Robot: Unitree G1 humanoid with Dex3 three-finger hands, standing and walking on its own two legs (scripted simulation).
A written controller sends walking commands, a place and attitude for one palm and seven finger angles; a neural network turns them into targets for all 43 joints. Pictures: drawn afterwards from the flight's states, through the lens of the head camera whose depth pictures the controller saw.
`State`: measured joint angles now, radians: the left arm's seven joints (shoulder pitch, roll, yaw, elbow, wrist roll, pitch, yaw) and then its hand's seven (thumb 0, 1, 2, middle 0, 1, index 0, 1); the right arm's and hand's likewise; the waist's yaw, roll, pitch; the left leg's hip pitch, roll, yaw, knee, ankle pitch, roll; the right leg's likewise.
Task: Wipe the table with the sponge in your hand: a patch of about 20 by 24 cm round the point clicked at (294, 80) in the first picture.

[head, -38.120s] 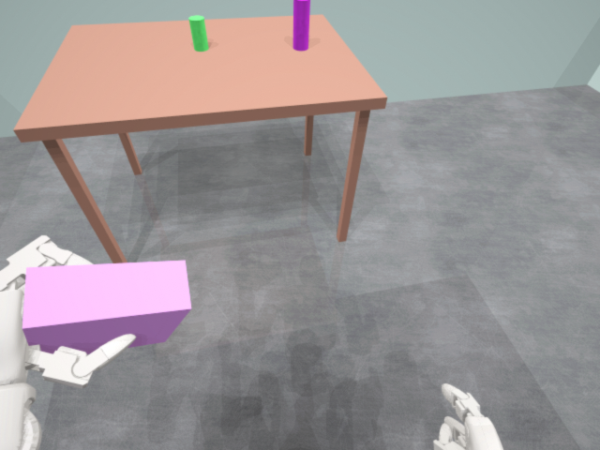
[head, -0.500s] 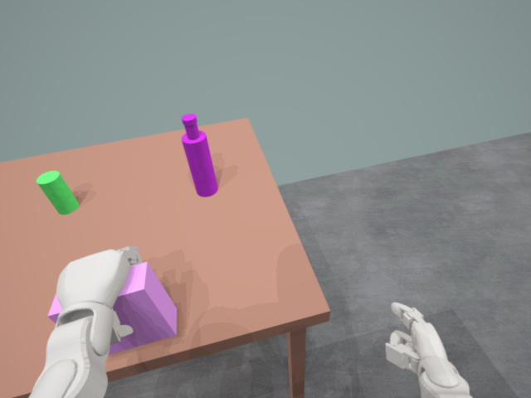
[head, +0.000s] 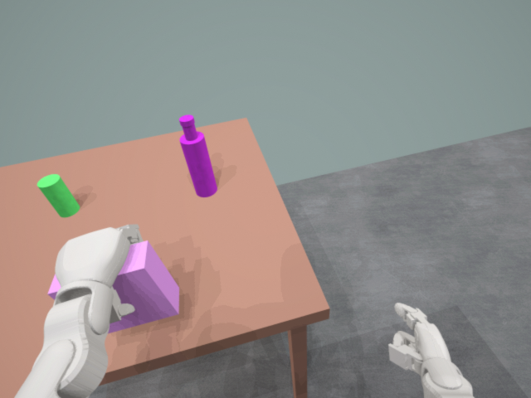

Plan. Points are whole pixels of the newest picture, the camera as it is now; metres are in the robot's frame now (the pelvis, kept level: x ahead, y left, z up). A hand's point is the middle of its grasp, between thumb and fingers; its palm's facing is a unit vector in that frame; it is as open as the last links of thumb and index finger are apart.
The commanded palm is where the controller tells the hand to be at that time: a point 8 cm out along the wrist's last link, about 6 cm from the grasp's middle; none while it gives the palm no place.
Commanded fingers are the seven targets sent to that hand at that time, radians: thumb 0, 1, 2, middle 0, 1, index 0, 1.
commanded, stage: lift the sponge slowly off the table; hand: left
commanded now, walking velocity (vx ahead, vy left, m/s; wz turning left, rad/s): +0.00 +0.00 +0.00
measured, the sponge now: (128, 297) +0.23 +0.27 +0.05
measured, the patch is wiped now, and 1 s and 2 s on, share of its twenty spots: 1.00 1.00 1.00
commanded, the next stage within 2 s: bring the sponge back beside the body in 0.48 s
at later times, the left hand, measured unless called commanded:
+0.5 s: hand (110, 264) +0.23 +0.26 +0.13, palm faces +0.09 -0.11 -0.99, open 9.5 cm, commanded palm +0.20 +0.26 +0.20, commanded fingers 0.00 0.10 1.30 -1.20 -1.60 -1.20 -1.60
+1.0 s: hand (97, 284) +0.21 +0.27 +0.12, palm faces +0.06 -0.11 -0.99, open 9.5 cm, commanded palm +0.17 +0.27 +0.19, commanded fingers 0.00 0.10 1.30 -1.20 -1.60 -1.20 -1.60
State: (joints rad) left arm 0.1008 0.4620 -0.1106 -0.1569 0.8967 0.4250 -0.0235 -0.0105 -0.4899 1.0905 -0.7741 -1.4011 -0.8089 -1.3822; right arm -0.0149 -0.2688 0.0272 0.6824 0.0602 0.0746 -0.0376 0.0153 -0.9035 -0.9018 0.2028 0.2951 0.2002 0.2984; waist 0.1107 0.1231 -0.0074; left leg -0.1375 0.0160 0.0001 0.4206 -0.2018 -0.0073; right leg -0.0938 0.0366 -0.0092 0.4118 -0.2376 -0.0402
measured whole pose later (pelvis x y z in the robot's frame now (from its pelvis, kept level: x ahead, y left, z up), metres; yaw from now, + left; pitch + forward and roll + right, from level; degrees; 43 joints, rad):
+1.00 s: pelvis -0.01 +0.00 +0.00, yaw +0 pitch -5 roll +0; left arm 0.15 0.52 -0.06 -0.26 0.86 0.42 -0.08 -0.01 -0.49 1.09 -0.78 -1.40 -0.81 -1.38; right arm -0.02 -0.27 0.04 0.66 0.06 0.07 -0.05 0.02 -0.90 -0.90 0.20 0.30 0.20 0.30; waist 0.12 0.13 0.00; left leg -0.16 0.02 0.00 0.45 -0.20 -0.01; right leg -0.11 0.04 -0.01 0.44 -0.23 -0.04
